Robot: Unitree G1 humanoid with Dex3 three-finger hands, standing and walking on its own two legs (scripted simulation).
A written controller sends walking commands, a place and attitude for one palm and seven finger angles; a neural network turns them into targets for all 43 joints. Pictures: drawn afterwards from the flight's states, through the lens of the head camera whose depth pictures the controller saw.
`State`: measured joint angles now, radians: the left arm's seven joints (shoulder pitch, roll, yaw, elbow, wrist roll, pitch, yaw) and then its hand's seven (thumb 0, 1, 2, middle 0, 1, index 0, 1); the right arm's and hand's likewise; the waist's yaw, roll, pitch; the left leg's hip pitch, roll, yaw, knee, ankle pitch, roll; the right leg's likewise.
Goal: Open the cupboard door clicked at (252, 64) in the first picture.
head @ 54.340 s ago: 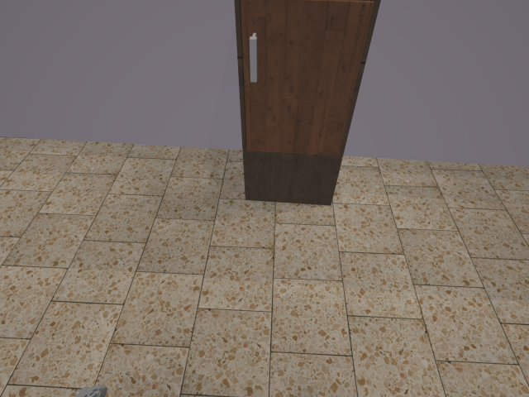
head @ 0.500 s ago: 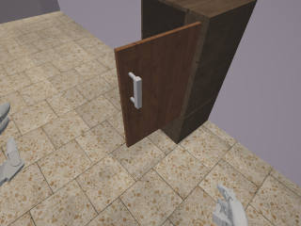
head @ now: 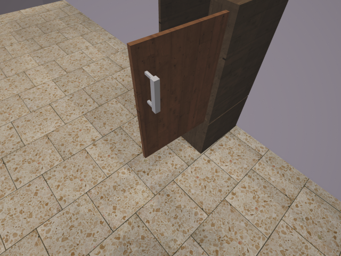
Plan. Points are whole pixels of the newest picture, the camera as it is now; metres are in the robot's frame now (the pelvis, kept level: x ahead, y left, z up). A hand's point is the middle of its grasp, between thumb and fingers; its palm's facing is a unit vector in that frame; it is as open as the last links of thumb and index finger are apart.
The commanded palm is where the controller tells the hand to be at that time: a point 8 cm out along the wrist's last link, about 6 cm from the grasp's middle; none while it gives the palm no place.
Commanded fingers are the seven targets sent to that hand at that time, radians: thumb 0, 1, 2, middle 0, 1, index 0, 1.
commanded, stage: let the arm hang, fingers relaxed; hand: left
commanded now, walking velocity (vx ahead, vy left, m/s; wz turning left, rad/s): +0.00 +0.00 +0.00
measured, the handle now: (152, 92) +0.60 +0.08 +0.01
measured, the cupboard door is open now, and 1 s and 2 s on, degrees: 87 87 87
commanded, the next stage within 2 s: look to check the result in 0.80 s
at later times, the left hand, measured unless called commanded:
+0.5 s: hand out of the picture +0.00 +0.16 -0.17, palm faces +0.05 -0.98 -0.21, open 7.4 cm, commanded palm none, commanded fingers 0.00 0.90 0.90 -0.20 -0.30 -0.20 -0.30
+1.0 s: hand out of the picture +0.03 +0.15 -0.17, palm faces +0.05 -0.98 -0.20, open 7.4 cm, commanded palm none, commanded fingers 0.00 0.90 0.90 -0.20 -0.30 -0.20 -0.30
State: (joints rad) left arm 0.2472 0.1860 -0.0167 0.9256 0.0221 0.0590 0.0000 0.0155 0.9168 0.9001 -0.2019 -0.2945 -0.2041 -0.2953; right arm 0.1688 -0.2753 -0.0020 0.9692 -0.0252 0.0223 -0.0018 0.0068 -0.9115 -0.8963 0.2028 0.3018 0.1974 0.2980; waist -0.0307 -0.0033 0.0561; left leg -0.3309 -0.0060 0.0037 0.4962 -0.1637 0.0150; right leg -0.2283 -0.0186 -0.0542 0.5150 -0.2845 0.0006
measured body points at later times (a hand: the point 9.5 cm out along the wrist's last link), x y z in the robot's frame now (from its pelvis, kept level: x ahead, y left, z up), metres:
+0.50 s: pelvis +0.01 -0.01 +0.00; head +0.03 -0.03 +0.45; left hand -0.01 +0.21 -0.15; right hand +0.00 -0.22 -0.17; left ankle +0.06 +0.11 -0.74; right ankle -0.01 -0.12 -0.74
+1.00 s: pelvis +0.03 -0.02 +0.01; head +0.05 -0.03 +0.46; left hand +0.02 +0.20 -0.15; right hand +0.04 -0.25 -0.16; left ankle +0.06 +0.11 -0.74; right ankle -0.01 -0.12 -0.74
